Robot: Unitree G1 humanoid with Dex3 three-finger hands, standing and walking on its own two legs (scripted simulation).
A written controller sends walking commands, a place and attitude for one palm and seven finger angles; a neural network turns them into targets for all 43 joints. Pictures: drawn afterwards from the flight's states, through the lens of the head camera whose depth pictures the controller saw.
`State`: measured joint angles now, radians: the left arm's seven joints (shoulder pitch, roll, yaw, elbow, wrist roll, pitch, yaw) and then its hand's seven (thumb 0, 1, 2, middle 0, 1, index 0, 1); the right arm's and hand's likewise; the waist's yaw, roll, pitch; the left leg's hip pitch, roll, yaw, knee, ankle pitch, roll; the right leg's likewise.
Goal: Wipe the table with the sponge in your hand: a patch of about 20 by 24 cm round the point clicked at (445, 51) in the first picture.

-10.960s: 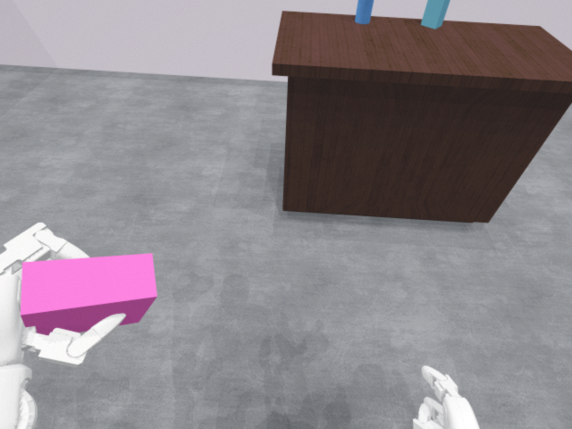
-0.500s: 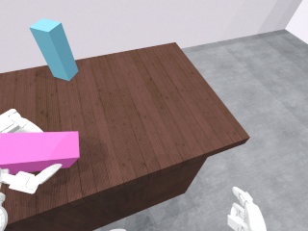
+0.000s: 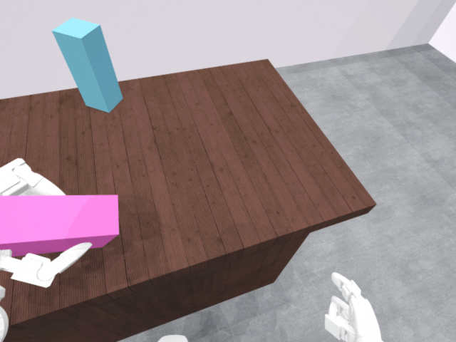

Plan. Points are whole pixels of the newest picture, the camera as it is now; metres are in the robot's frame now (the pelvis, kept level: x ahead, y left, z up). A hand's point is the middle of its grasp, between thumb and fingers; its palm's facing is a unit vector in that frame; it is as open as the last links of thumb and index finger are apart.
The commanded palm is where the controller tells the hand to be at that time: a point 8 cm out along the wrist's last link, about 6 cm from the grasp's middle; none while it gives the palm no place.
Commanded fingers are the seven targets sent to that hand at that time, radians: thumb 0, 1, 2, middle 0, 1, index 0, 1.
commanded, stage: shuffle to correct the standing spot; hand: left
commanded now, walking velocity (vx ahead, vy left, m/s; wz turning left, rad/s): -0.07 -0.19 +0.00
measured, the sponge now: (77, 225) +0.23 +0.22 +0.14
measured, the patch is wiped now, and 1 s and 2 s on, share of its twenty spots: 0.00 0.00 0.00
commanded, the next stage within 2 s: none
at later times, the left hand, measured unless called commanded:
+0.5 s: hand (53, 217) +0.23 +0.23 +0.17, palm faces +0.32 -0.84 -0.43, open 9.1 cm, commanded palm +0.16 +0.27 +0.18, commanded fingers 0.00 0.10 1.30 -1.20 -1.60 -1.20 -1.60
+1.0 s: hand (57, 223) +0.22 +0.22 +0.17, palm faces +0.33 -0.84 -0.43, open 9.1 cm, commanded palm +0.16 +0.27 +0.18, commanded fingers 0.00 0.10 1.30 -1.20 -1.60 -1.20 -1.60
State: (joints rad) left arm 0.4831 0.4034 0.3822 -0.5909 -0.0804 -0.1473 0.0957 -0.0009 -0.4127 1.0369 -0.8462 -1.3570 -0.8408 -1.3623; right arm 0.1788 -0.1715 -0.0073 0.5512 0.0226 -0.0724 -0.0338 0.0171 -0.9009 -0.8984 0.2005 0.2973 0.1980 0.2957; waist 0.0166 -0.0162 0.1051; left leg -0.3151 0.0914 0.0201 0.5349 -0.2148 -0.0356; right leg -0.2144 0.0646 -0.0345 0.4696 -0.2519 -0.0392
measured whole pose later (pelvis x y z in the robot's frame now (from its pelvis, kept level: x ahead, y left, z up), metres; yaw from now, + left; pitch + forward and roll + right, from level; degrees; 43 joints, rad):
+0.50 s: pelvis +0.01 -0.01 +0.00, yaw +0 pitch +0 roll -2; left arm 0.50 0.42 0.39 -0.60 -0.09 -0.15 0.10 0.00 -0.41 1.04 -0.85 -1.36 -0.84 -1.36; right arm 0.19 -0.19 -0.02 0.56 0.03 -0.06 -0.03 0.02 -0.90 -0.90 0.20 0.30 0.20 0.30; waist 0.00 -0.01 0.10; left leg -0.32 0.10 0.01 0.54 -0.22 -0.05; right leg -0.21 0.07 -0.05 0.46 -0.26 -0.05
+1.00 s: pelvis +0.00 -0.01 +0.00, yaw +0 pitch +0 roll -2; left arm 0.50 0.41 0.38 -0.60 -0.09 -0.14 0.11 0.00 -0.41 1.04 -0.84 -1.36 -0.84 -1.36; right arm 0.18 -0.18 -0.01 0.55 0.03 -0.05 -0.03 0.02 -0.90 -0.90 0.20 0.30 0.20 0.30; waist 0.01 0.01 0.10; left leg -0.31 0.11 0.00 0.53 -0.21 -0.06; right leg -0.21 0.08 -0.05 0.47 -0.26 -0.06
